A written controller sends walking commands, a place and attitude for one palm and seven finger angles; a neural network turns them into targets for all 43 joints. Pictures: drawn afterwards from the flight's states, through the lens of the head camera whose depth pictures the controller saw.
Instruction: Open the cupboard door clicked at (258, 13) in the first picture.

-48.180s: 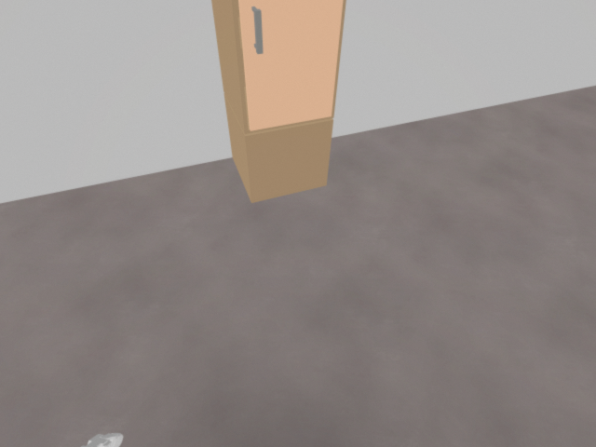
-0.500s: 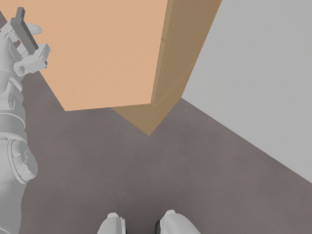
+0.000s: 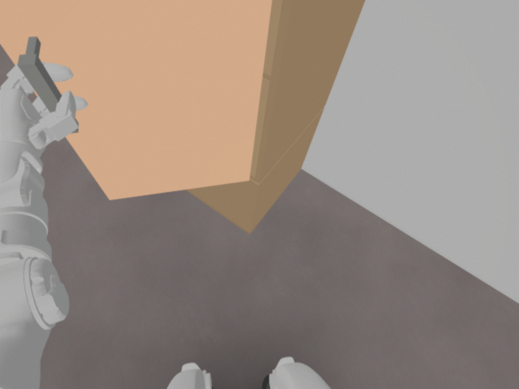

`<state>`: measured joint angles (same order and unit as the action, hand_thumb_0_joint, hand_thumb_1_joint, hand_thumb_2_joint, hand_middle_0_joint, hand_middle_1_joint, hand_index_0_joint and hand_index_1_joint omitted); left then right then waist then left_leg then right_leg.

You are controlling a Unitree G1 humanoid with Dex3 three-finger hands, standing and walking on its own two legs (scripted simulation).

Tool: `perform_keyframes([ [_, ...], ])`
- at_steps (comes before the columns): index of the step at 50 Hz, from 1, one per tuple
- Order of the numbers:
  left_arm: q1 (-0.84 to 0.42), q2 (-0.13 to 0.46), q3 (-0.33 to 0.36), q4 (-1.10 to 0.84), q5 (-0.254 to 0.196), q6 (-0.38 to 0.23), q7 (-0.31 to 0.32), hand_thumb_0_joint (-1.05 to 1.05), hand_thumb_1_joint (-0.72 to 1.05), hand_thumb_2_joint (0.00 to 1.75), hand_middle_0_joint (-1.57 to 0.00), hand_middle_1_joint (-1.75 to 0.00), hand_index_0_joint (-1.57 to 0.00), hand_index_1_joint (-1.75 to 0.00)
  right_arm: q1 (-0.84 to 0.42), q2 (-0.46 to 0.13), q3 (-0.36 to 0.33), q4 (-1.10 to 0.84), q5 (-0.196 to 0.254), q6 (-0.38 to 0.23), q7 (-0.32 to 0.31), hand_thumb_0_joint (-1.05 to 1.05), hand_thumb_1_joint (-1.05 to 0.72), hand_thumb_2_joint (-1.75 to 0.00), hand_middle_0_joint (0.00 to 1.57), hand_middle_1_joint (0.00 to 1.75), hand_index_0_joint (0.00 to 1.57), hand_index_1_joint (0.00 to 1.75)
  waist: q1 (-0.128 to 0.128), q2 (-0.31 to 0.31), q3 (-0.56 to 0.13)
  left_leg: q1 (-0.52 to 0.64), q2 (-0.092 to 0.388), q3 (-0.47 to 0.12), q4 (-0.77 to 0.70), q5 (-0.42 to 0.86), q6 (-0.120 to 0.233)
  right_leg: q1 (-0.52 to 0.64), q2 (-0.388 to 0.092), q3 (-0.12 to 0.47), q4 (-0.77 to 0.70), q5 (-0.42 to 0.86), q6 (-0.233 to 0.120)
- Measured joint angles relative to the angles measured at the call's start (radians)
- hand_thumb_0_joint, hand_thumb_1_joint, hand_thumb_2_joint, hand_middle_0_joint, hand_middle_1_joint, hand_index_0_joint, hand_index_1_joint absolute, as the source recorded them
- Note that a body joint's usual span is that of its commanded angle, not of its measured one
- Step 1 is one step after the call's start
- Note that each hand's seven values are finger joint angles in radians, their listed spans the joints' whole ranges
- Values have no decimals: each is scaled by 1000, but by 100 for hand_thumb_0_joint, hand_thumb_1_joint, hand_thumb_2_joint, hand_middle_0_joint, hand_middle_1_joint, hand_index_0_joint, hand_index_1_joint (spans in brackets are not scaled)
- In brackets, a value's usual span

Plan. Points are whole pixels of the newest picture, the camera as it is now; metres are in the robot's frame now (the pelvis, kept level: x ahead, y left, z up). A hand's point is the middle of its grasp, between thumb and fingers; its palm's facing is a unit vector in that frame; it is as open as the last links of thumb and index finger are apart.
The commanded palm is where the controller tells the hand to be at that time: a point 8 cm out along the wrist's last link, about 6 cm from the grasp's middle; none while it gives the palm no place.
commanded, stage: pull the door open along its arc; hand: left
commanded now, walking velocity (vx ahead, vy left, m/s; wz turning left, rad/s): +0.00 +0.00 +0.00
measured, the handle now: (53, 88) +0.55 +0.26 +0.09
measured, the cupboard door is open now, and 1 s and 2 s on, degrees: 47 95 97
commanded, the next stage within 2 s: open thumb and fingers to let go in 0.82 s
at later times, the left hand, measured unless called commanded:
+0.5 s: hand (118, 193) +0.37 +0.15 +0.09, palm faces +0.43 -0.90 +0.09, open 6.0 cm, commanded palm +0.31 +0.20 +0.09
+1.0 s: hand (200, 238) +0.31 +0.06 +0.09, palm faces +0.48 -0.88 +0.00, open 5.8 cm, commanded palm +0.26 +0.11 +0.09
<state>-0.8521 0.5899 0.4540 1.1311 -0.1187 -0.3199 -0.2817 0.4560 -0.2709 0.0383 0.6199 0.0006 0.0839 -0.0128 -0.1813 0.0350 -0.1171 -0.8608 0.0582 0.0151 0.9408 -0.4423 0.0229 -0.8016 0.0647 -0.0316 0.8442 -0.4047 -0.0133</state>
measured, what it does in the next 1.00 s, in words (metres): shifts its weight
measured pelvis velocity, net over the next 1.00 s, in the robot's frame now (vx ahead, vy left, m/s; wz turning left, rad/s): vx -0.01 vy -0.05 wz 0.09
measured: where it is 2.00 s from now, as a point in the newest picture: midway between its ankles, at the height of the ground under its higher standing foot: outside the picture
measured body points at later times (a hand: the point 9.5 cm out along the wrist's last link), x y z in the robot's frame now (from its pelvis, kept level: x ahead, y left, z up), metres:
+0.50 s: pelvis +0.00 -0.01 +0.01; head +0.04 -0.02 +0.46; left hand +0.34 +0.20 +0.09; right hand +0.16 -0.24 -0.09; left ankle -0.01 +0.10 -0.69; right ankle -0.01 -0.12 -0.69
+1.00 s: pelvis -0.01 -0.05 +0.02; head +0.00 -0.07 +0.47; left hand +0.27 +0.10 +0.10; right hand +0.16 -0.27 -0.09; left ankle -0.01 +0.10 -0.69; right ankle -0.01 -0.12 -0.69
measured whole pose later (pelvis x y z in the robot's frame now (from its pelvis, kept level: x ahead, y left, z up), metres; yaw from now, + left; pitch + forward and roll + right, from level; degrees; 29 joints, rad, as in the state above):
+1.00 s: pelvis -0.01 -0.05 +0.02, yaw +5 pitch +7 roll +1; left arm -0.05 -0.11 -0.13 0.23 0.05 -0.17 0.59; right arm 0.21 -0.21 -0.01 0.63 -0.06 0.02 -0.02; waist -0.02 0.04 -0.11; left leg -0.54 0.02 -0.04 0.79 -0.37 -0.03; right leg -0.51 0.03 -0.09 0.80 -0.42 -0.08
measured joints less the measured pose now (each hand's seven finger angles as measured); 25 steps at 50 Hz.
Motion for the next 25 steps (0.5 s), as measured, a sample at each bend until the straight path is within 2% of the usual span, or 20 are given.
perform_keyframes([
  [6,187,-91,-21,-175,-50,10,-4,0,74,77,-36,-135,-37,-135,-13,4,-14,-25,17,9,10,1,-91,-90,20,30,20,30,31,1,-23,76,0,17,-38,-2,1,66,0,18,-29,-1,1],
  [12,382,-203,-81,-384,-95,32,10,0,73,75,-37,-134,-37,-134,-62,9,-25,-62,32,-4,14,1,-91,-90,20,30,20,30,67,3,-34,153,-6,25,-74,3,0,137,-5,25,-53,-2,1],
  [16,471,-332,-130,-535,-109,62,176,1,71,76,-36,-134,-37,-132,-113,20,-36,-73,27,-37,24,1,-91,-90,20,30,20,30,100,3,-33,182,-14,25,-89,12,-3,162,-13,25,-56,-1,0],
  [18,508,-397,-156,-604,-96,71,273,1,70,76,-36,-134,-37,-131,-142,27,-37,-73,19,-51,31,1,-91,-90,20,30,20,30,113,1,-32,192,-18,23,-94,17,-5,169,-17,23,-52,-2,-1],
  [22,565,-501,-228,-706,-38,92,467,1,70,76,-36,-133,-37,-130,-191,45,-35,-70,-4,-66,42,1,-91,-90,20,30,20,30,134,-2,-30,208,-26,14,-95,25,-11,183,-25,13,-38,-7,-8],
  [25,589,-560,-286,-749,22,112,607,1,70,77,-35,-131,-36,-131,-217,60,-32,-63,-23,-66,46,1,-91,-90,20,30,20,30,145,-5,-29,219,-31,3,-93,29,-18,194,-30,2,-26,-14,-15],
])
